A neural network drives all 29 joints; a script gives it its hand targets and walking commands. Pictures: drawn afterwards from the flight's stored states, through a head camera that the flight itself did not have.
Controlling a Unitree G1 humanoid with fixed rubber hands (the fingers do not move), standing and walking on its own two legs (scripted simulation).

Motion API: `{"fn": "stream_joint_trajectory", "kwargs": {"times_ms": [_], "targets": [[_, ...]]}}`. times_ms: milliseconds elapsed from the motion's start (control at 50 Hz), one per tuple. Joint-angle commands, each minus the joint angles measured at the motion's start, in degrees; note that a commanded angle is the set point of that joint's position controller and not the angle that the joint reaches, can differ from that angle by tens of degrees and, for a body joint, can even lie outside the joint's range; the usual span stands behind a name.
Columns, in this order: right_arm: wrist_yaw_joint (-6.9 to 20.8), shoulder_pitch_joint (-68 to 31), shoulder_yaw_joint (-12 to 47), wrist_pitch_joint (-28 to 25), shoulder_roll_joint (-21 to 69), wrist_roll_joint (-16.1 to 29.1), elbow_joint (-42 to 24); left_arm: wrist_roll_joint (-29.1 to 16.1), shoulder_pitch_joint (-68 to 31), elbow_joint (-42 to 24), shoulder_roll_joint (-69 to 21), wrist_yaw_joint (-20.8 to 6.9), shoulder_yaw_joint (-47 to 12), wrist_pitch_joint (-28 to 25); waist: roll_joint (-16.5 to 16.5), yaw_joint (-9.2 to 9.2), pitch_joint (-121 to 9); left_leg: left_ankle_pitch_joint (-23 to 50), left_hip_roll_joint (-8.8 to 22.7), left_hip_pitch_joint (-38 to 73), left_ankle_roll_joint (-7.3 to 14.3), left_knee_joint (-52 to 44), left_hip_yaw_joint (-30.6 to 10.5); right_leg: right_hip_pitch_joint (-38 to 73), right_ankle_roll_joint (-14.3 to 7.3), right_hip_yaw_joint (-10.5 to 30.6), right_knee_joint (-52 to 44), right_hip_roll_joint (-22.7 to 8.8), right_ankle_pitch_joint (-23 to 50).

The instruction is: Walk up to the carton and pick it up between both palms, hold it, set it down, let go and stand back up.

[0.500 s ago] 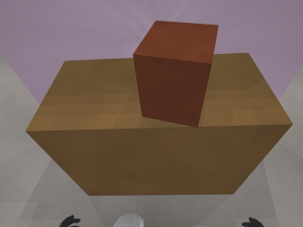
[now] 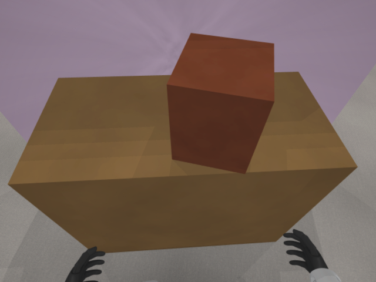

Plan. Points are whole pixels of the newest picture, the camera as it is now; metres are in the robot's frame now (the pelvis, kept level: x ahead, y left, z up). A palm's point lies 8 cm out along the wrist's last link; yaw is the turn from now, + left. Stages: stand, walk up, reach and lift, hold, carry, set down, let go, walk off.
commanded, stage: walk up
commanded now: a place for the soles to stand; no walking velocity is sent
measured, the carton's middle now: (218, 106) +0.51 -0.06 +0.08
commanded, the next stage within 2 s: none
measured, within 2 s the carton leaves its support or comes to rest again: neither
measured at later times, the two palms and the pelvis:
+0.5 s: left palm out of the picture +0.12 +0.24 -0.09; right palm out of the picture +0.06 -0.31 -0.09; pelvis -0.01 -0.02 +0.00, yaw -5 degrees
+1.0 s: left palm out of the picture +0.12 +0.15 -0.11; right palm out of the picture +0.11 -0.35 -0.09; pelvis +0.01 -0.09 -0.01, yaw -2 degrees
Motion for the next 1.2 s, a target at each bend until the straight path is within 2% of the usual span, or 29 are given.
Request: {"fn": "stream_joint_trajectory", "kwargs": {"times_ms": [0, 200, 220, 280, 360, 380, 440, 460, 500, 540, 560, 580, 600, 620, 640, 680, 740, 780, 820, 840, 860, 880, 900, 920, 960, 1000, 1020, 1120, 1180], "targets": [[-0.2, -0.7, -2.5, -1.2, -9.3, -0.2, -5.1, 0.2, 1.4, -4.1, 7.5, -0.4, 2.2, -1.1, 2.3, 0.46, -8.6, 19.6, 8.1, 5.1, 4.3, -9.8, -7.6, 1.7, -3.1, 4.0, -5.3, -4.2, 18.6], [0.7, 2.0, -2.9, -0.8, -9.3, -0.4, -3.5, 0.2, -0.8, -5.3, 10.1, -1.0, 2.7, -1.5, -1.7, -1.22, -5.4, 4.3, 6.0, 5.2, 2.4, -10.9, -5.0, -3.6, -4.4, 8.2, -10.9, -4.3, 11.5], [0.7, 1.1, -2.9, -0.8, -9.6, -0.3, -3.4, -0.2, -0.2, -4.4, 10.2, -1.2, 2.6, -1.3, 1.5, -1.2, -1.9, 0.6, 5.5, 2.9, 2.4, -12.2, -4.7, -4.8, -4.4, 9.5, -11.0, -3.9, 9.7], [0.7, 4.1, -3.2, -1.0, -10.9, -0.4, -2.7, 0.0, 0.1, -5.1, 10.6, -1.2, 2.8, -1.7, -1.7, -1.52, -4.2, -3.9, 6.6, 3.5, 2.4, -13.8, -5.7, -5.5, -4.7, 9.0, -10.7, -2.6, 5.9], [0.7, 3.9, -3.4, -1.1, -10.8, -0.5, -1.9, 0.1, 0.7, -5.6, 10.8, -0.8, 3.1, -2.0, -2.6, -1.12, -4.8, 0.4, 5.5, 4.7, 2.2, -11.2, -3.5, -5.2, -4.8, 10.1, -10.6, -3.3, 11.0], [-1.0, 9.7, -4.3, -1.5, -11.9, -0.8, -1.0, 1.2, 1.1, -4.6, 12.2, -2.0, 3.8, -0.7, -2.8, -1.46, -7.0, -6.4, 7.4, 7.1, 4.5, -12.9, -7.6, -7.3, -5.6, 6.9, -6.2, -0.7, 4.3], [-2.9, 12.8, -6.0, -1.4, -16.1, -2.4, 0.2, 2.2, 1.3, -5.2, 7.9, -2.8, 3.5, 0.7, 8.7, -3.0, 1.3, -19.0, 23.9, 5.1, 14.5, -24.9, -22.9, -17.6, -1.7, 1.6, 10.9, 0.5, -6.4], [-3.3, 12.1, -6.1, -1.6, -15.7, -2.6, -0.1, 2.7, 1.8, -5.0, 7.6, -2.9, 3.2, 1.0, 5.5, -2.61, 1.2, -16.2, 26.4, 4.1, 16.0, -24.5, -23.5, -16.5, -1.6, 2.8, 14.3, -1.1, -8.2], [-3.3, 10.2, -6.2, -1.7, -15.2, -2.9, 0.0, 2.4, 2.2, -5.8, 6.9, -3.0, 3.4, 0.7, 9.3, -2.06, 1.0, -9.6, 25.2, 1.2, 16.2, -23.8, -20.6, -14.6, -1.6, 2.5, 16.0, -3.2, -7.3], [-2.9, 6.6, -4.9, -1.6, -13.7, -2.8, -0.9, 2.1, 6.8, -4.8, 7.1, -3.1, 4.2, 0.2, 10.1, 0.88, -1.5, -8.9, 20.4, -2.8, 11.8, -18.0, -12.3, -5.5, -2.4, 1.8, 3.5, -3.4, -3.5], [-2.7, 3.5, -5.3, -1.3, -13.0, -2.3, -1.6, 2.0, 12.4, -3.5, 7.7, -3.1, 4.5, -0.5, 8.0, 5.17, -2.9, -10.5, 17.0, -11.4, 8.3, -11.8, -8.6, 7.3, -3.9, 4.0, -3.1, -3.7, 1.8], [-2.1, 6.3, -3.2, -0.7, -8.5, -2.7, -1.8, 2.6, 14.5, -3.4, 11.6, -2.9, 5.4, -1.2, -4.5, 5.33, -1.4, -13.5, 7.5, -18.2, 3.7, 5.0, 2.0, 11.4, -4.7, 14.3, -14.8, -6.7, -3.4], [-2.2, 5.7, -2.4, -0.2, -5.4, -0.6, -3.5, 1.8, 10.6, -4.5, 18.5, -2.5, 6.7, -1.1, -17.0, 5.56, 1.5, -20.6, -2.1, -21.9, 0.6, 14.7, 0.2, 2.4, -10.1, 33.4, -24.6, -15.8, -11.3], [-3.3, 3.9, -3.9, 0.5, -8.2, -0.8, -3.1, 0.3, 9.4, -4.0, 17.0, -1.3, 6.8, -0.4, -12.3, 6.05, 4.4, -21.8, -2.4, -17.8, 1.3, 21.3, -10.1, -6.4, -12.6, 37.8, -28.0, -17.8, -17.1], [-3.1, 4.9, -3.9, 0.6, -8.5, -0.5, -2.9, 0.3, 8.7, -3.7, 14.4, -0.6, 5.8, -0.1, -8.2, 4.3, 5.2, -16.4, -2.8, -18.3, 0.9, 24.4, -11.4, -4.6, -13.5, 30.9, -26.0, -15.7, -15.5], [-3.2, 9.6, -3.9, -0.1, -7.6, -1.3, -2.0, 1.5, 3.6, -4.5, 12.6, 0.6, 5.1, 0.0, -6.4, 1.98, 0.9, -14.2, -2.5, -17.0, 0.6, 24.6, -12.7, 0.8, -15.9, 22.7, -18.0, -16.1, 7.8], [-3.6, 12.5, -3.9, -0.8, -6.9, -1.4, -1.6, 2.2, 2.6, -5.1, 9.3, 0.6, 3.8, 0.4, -5.4, 1.53, -2.1, -14.0, -2.1, -11.0, -0.9, 15.9, -9.9, 1.4, -15.5, 15.5, -16.1, -15.1, 11.9], [-3.1, 13.1, -3.4, -1.2, -4.6, -0.9, -1.7, 2.1, 1.0, -4.8, 8.1, 0.3, 2.8, 0.4, -6.0, 0.76, -2.8, -6.1, -0.8, -3.4, -0.1, 1.2, -7.1, -0.1, -13.8, 9.4, -12.5, -13.2, 20.5], [-2.6, 15.4, -3.6, -2.3, -4.6, -1.0, -1.3, 0.7, 1.5, -4.6, 8.5, 0.5, 1.9, 0.4, -3.6, -2.29, -4.1, 9.1, -1.4, 10.3, 1.4, -10.7, -9.1, -7.7, -8.1, 7.4, -7.9, -11.9, 23.9], [-2.6, 15.9, -4.8, -2.7, -7.4, -1.6, -1.5, 0.2, 1.4, -5.3, 6.6, 0.3, 1.5, -0.3, -1.7, -2.96, -5.9, 7.8, 2.9, 14.7, 4.0, -12.2, -17.6, -11.9, -4.0, 7.4, -3.1, -10.0, 24.0], [-2.6, 14.0, -6.1, -2.8, -11.5, -1.8, -2.2, 0.1, 4.0, -5.2, 5.2, -0.1, 1.2, -0.2, 6.5, -1.2, -4.8, 3.3, 11.7, 11.8, 8.7, -14.9, -31.5, -13.3, 0.7, 2.5, 2.6, -4.1, 17.7], [-2.8, 11.9, -5.9, -2.3, -12.0, -1.0, -3.0, 0.8, 5.1, -4.2, 6.9, 0.0, 1.9, 0.6, 6.6, -1.29, -3.3, 9.3, 16.8, 2.4, 15.6, -13.5, -35.8, -5.9, 1.8, 0.9, 4.7, -3.1, 6.4], [-2.3, 11.0, -5.4, -1.8, -10.9, -1.3, -2.7, 0.9, 4.7, -4.4, 7.5, 0.1, 1.8, 1.0, 5.8, -0.62, -2.0, 12.1, 14.9, 0.7, 15.7, -13.9, -33.7, -5.0, 0.4, 0.9, 3.0, -1.9, 1.3], [-2.2, 10.9, -5.2, -1.8, -9.9, -1.1, -3.0, 1.1, 2.9, -3.8, 7.5, -0.1, 2.6, 0.8, 6.5, -1.13, -2.6, 13.3, 14.7, 1.7, 15.3, -13.0, -32.4, -5.0, 0.1, 1.3, 2.2, -1.8, -0.5], [-1.9, 7.2, -4.2, -1.3, -8.9, -1.5, -4.1, 1.5, 4.6, -5.2, 7.6, -0.6, 2.2, -0.3, 8.8, 0.95, -5.9, 11.6, 8.1, -2.5, 8.7, -8.4, -22.7, 2.9, -0.5, 4.9, -6.8, -4.6, 10.5], [-1.7, 5.2, -3.6, -1.1, -6.4, -0.4, -4.1, 1.6, 3.6, -4.7, 10.9, -0.7, 3.1, -1.0, 1.0, 0.73, -2.9, 5.8, -0.7, -4.6, 1.7, -1.0, -11.0, 2.6, -3.6, 12.7, -16.9, -11.6, 13.5], [-1.8, 7.0, -3.3, -0.9, -6.2, -0.6, -4.0, 1.0, 3.4, -4.4, 10.9, -0.4, 3.1, -1.0, 1.7, 0.15, -2.8, 2.5, -2.1, -4.3, 0.8, -0.6, -10.3, 2.7, -3.8, 12.8, -16.0, -12.9, 18.1], [-2.1, 6.3, -3.6, -1.5, -5.5, -1.0, -2.9, 0.7, 3.5, -4.5, 10.2, 0.6, 2.8, -0.2, -2.4, 0.46, -3.4, 8.1, -0.8, 0.3, 1.8, -2.1, -11.0, 2.7, -2.7, 4.6, -11.9, -10.8, 34.0], [-2.3, 7.7, -3.6, -1.3, -6.0, -0.7, -1.4, 1.2, 2.5, -5.3, 10.2, 0.4, 3.3, 0.7, -2.3, 0.38, -4.7, 8.4, 0.0, 1.3, 2.1, -2.1, -12.8, 2.8, -1.3, 3.3, -11.8, -9.7, 28.3]]}}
